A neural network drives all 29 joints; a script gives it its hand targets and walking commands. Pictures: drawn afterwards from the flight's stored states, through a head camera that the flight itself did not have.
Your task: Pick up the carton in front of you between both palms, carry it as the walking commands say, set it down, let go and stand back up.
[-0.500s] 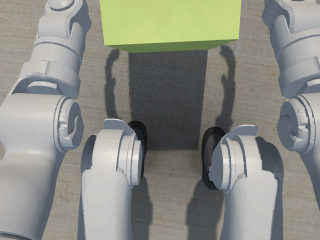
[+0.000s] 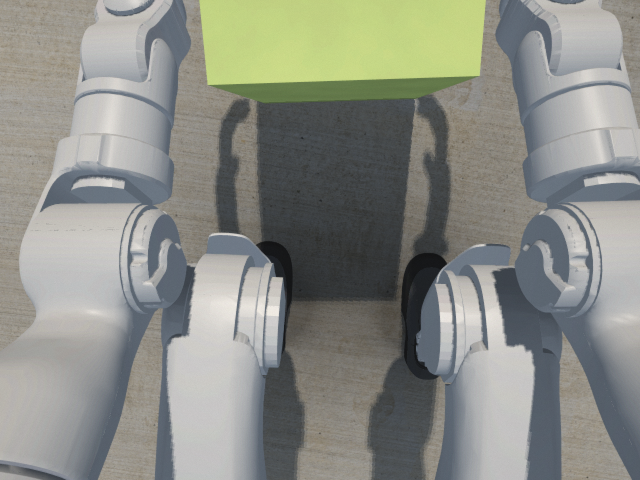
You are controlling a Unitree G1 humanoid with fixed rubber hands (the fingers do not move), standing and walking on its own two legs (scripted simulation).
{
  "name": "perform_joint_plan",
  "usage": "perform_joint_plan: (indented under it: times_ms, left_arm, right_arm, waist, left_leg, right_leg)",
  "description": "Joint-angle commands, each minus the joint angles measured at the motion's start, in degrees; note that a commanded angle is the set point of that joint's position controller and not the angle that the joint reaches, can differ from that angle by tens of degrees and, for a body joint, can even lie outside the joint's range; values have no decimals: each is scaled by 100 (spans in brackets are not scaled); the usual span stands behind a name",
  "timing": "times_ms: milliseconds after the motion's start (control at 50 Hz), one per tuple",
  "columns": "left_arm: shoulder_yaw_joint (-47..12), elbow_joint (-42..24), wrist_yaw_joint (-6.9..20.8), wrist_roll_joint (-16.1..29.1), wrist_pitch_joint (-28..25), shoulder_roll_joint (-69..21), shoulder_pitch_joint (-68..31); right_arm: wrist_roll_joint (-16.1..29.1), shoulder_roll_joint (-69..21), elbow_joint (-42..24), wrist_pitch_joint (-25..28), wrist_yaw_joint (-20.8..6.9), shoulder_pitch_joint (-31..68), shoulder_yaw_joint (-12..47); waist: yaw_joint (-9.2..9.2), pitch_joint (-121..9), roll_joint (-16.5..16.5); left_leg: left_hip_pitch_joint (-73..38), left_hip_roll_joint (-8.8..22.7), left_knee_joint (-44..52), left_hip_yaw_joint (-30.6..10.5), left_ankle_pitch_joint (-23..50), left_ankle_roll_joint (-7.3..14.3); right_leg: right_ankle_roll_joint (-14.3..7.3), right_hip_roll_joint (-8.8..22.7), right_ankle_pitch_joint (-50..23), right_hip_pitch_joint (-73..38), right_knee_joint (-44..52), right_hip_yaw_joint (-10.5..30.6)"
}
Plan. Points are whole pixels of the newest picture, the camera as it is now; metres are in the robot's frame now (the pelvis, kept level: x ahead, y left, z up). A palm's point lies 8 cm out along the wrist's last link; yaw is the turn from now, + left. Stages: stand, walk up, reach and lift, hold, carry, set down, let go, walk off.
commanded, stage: reach and lift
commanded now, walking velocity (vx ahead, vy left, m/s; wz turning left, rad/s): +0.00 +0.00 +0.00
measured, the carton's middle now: out of the picture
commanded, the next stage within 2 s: none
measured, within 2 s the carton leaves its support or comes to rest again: leaves its support in 0.10 s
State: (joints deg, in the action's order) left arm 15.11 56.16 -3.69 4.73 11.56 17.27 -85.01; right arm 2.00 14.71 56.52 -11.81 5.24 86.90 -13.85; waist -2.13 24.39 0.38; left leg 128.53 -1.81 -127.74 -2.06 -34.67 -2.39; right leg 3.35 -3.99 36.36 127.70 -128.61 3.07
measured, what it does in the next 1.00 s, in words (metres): rises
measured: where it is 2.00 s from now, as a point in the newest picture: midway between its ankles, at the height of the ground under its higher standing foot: (345, 328)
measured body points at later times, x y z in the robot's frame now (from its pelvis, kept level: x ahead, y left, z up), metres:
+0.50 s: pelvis -0.02 +0.00 +0.10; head +0.26 +0.01 +0.45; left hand +0.51 +0.18 +0.03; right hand +0.52 -0.13 +0.03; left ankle +0.11 +0.13 -0.33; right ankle +0.10 -0.13 -0.33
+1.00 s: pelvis +0.02 +0.00 +0.22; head +0.22 +0.01 +0.62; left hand +0.47 +0.17 +0.16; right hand +0.48 -0.14 +0.16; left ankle +0.11 +0.13 -0.33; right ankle +0.10 -0.14 -0.33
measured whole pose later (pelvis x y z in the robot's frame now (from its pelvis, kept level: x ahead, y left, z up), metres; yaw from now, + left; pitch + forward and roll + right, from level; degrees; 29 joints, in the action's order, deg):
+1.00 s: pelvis +0.02 +0.00 +0.22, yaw +0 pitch +37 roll +0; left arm 22.9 36.8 -4.0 -10.0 22.9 -1.6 -47.3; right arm -9.9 -2.3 37.8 -21.9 4.0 47.9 -23.1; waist -1.0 -12.2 0.9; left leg 94.6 -5.6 -85.4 -6.8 -27.7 -3.8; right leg 3.7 -6.5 29.1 93.8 -85.9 6.7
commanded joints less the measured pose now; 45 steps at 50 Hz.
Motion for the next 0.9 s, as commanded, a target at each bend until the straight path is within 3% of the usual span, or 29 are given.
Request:
perform_joint_plan:
  times_ms: [0, 80, 140, 180, 240, 320, 380, 460, 560, 700, 880]
  left_arm:
    - [-2370, -1531, 1616, 796, 86, -5743, -3591]
    - [-2902, -2899, 1387, 1107, 247, -6343, -3838]
    - [-3082, -3496, 1163, 958, 437, -6333, -3805]
    - [-3064, -3414, 1146, 807, 591, -6401, -3582]
    - [-2887, -2650, 1236, 566, 760, -6699, -3097]
    - [-1940, -1550, 1400, -159, 812, -7086, -2571]
    - [-1301, -1075, 1504, -638, 837, -7119, -2451]
    - [-845, -828, 1584, -989, 863, -7155, -2338]
    - [-1016, -1087, 1621, -982, 928, -7390, -2246]
    - [-2005, -1875, 1603, -481, 1086, -7888, -1853]
    - [-2592, -2110, 1567, -302, 1061, -8246, -650]
  right_arm:
    - [764, -5717, -1366, -20, -1482, 3334, 2234]
    - [1061, -6309, -2756, -181, -1331, 3657, 2824]
    - [1077, -6530, -3566, -392, -1151, 3769, 3039]
    - [887, -6584, -3293, -583, -1166, 3492, 2970]
    - [627, -6791, -2250, -715, -1253, 2864, 2723]
    - [-69, -7013, -1164, -737, -1369, 2310, 1640]
    - [-558, -6933, -742, -745, -1441, 2165, 932]
    - [-878, -6911, -591, -754, -1537, 2133, 524]
    - [-767, -7176, -965, -808, -1625, 2144, 817]
    - [-274, -7722, -1760, -987, -1683, 1746, 1825]
    - [-73, -8078, -1940, -969, -1678, 461, 2353]
  waist:
    - [-97, -8541, 212]
    - [-134, -12169, 237]
    - [-255, -13610, 203]
    - [-275, -13201, 195]
    - [-252, -11287, 18]
    - [-54, -8756, -37]
    - [26, -8134, -41]
    - [66, -8175, -36]
    - [12, -9055, 4]
    - [1, -10302, 36]
    - [31, -9509, -28]
  left_leg:
    - [-3973, -464, 877, 649, 3111, 148]
    - [-5708, -564, 917, 648, 4667, 116]
    - [-5966, -670, 1150, 788, 4379, 126]
    - [-5754, -702, 1438, 838, 3825, 95]
    - [-5074, -696, 1909, 912, 2914, 27]
    - [-3904, -701, 2551, 914, 1522, 9]
    - [-3635, -738, 2937, 859, 1086, 65]
    - [-3796, -759, 3354, 814, 903, 97]
    - [-4491, -767, 3717, 814, 1209, 82]
    - [-5719, -788, 4091, 798, 1981, 8]
    - [-6521, -814, 4834, 621, 2284, -34]
  right_leg:
    - [-295, -347, -2945, -3718, 879, -778]
    - [-177, -481, -4188, -4838, 970, -858]
    - [-183, -607, -4020, -5499, 1180, -835]
    - [-180, -646, -3565, -5431, 1470, -870]
    - [-150, -656, -2681, -4639, 1914, -912]
    - [-133, -627, -1407, -3311, 2606, -925]
    - [-210, -624, -1026, -3141, 3007, -902]
    - [-246, -640, -852, -3347, 3404, -884]
    - [-186, -649, -1131, -4014, 3764, -878]
    - [-97, -687, -1869, -5059, 4145, -878]
    - [-65, -693, -2200, -5875, 4909, -696]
